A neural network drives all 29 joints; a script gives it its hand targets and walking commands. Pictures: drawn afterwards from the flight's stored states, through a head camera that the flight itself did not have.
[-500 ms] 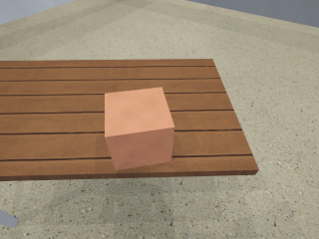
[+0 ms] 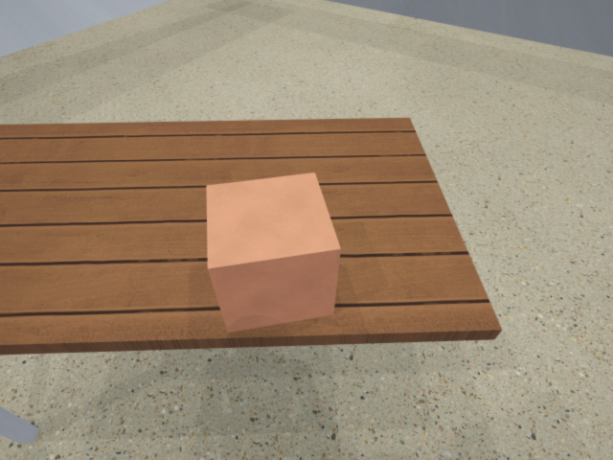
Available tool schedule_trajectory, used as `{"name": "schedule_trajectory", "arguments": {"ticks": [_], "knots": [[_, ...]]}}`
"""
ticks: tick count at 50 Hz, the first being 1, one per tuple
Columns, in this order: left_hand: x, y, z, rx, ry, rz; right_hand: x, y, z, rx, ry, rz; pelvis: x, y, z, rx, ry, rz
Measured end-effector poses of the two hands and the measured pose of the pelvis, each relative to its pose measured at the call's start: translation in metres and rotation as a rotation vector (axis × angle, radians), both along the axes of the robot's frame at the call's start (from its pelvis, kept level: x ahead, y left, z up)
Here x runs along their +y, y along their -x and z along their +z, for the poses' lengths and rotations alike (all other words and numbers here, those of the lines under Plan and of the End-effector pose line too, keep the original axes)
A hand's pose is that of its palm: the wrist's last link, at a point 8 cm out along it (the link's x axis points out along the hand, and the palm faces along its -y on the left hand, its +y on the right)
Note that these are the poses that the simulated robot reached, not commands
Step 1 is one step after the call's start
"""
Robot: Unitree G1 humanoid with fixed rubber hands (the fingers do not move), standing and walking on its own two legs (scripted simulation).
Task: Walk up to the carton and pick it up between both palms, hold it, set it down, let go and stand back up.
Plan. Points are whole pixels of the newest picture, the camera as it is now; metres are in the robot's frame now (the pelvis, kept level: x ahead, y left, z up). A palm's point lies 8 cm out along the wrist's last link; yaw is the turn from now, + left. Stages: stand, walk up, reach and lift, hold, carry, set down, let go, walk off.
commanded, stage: stand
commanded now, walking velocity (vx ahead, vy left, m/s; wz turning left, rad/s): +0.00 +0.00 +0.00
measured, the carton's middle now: (271, 251) +0.44 +0.07 -0.01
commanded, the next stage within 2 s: none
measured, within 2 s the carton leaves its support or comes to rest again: neither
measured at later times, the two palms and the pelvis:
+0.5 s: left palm out of the picture -0.01 +0.20 -0.15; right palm out of the picture -0.04 -0.20 -0.15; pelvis +0.01 +0.00 +0.00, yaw +0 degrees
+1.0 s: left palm out of the picture -0.02 +0.21 -0.15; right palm out of the picture -0.04 -0.18 -0.15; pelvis +0.01 +0.02 +0.00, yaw +0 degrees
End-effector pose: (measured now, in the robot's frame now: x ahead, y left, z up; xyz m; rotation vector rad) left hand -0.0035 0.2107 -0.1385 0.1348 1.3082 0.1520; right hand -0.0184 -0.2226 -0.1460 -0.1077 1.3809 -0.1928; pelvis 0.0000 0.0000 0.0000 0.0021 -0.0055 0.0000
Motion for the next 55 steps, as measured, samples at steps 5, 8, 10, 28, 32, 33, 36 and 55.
{"name": "schedule_trajectory", "arguments": {"ticks": [5, 8, 10, 28, 32, 33, 36, 55], "knots": [[-0.004, 0.003, -0.003, 0.026, 0.011, 0.001, 0.005, 0.008, -0.001, 0.029, -0.009, -0.008, 0.000, -0.002, 0.000, -0.003, 0.001, 0.000], [-0.005, 0.004, -0.004, 0.039, 0.014, 0.001, 0.008, 0.012, -0.001, 0.044, -0.014, -0.011, 0.000, -0.003, 0.000, -0.005, 0.001, -0.001], [-0.006, 0.004, -0.004, 0.046, 0.016, 0.002, 0.010, 0.014, -0.002, 0.053, -0.018, -0.013, 0.001, -0.004, 0.000, -0.006, 0.001, 0.000], [-0.008, 0.011, -0.009, 0.110, 0.037, 0.006, 0.028, 0.024, -0.002, 0.099, -0.038, -0.017, 0.006, -0.009, 0.001, -0.013, 0.004, 0.000], [-0.007, 0.013, -0.010, 0.123, 0.042, 0.007, 0.031, 0.025, -0.002, 0.104, -0.039, -0.017, 0.008, -0.010, 0.001, -0.013, 0.005, 0.001], [-0.007, 0.013, -0.010, 0.125, 0.043, 0.007, 0.032, 0.025, -0.002, 0.105, -0.040, -0.017, 0.009, -0.010, 0.001, -0.013, 0.005, 0.001], [-0.007, 0.014, -0.011, 0.133, 0.046, 0.007, 0.034, 0.026, -0.002, 0.108, -0.040, -0.017, 0.010, -0.010, 0.001, -0.013, 0.005, 0.001], [0.000, 0.013, -0.013, 0.165, 0.057, 0.005, 0.049, 0.025, -0.001, 0.121, -0.043, -0.020, 0.021, -0.017, 0.000, -0.011, 0.007, 0.001]]}}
